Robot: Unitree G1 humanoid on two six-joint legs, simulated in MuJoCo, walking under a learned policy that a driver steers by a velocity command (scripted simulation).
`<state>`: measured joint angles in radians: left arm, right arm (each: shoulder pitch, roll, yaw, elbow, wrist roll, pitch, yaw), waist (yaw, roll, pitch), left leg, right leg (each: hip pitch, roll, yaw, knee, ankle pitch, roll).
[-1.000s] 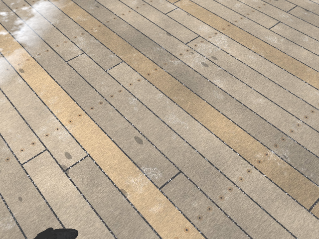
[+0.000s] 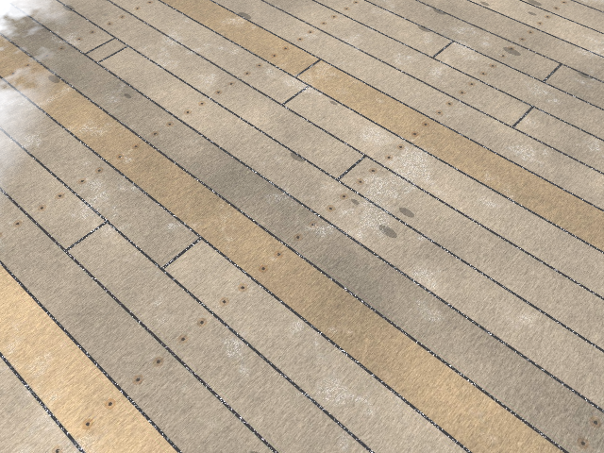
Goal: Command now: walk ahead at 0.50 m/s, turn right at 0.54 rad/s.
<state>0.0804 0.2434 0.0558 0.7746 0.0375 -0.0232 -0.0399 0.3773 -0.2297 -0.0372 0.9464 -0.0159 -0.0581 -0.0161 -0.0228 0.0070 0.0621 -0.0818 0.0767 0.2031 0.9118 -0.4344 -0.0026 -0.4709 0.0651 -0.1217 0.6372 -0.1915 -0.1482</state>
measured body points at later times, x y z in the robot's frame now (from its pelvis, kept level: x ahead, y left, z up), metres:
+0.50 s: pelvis +0.27 +0.02 +0.01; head +0.30 +0.02 +0.46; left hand +0.34 +0.30 -0.12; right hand +0.42 -0.27 -0.07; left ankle +0.40 +0.10 -0.72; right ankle +0.10 -0.05 -0.69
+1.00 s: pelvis +0.39 -0.02 +0.03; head +0.40 -0.04 +0.47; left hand +0.61 +0.14 -0.09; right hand +0.34 -0.27 -0.12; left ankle +0.41 +0.10 -0.71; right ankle +0.40 -0.12 -0.71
